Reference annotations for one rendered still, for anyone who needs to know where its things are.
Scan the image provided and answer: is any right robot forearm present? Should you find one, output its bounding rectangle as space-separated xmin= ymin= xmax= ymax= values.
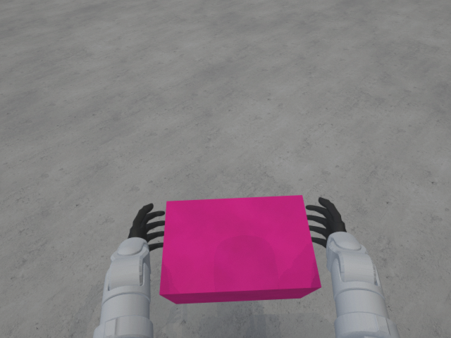
xmin=326 ymin=232 xmax=400 ymax=338

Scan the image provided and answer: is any robot right hand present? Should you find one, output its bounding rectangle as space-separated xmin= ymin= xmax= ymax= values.
xmin=306 ymin=197 xmax=347 ymax=248

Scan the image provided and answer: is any left robot forearm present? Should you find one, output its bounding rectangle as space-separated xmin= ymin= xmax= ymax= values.
xmin=93 ymin=237 xmax=154 ymax=338

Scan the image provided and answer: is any carton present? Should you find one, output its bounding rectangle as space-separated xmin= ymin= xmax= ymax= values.
xmin=159 ymin=195 xmax=321 ymax=304

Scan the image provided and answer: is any robot left hand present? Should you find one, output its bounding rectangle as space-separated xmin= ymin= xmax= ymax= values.
xmin=128 ymin=204 xmax=165 ymax=252

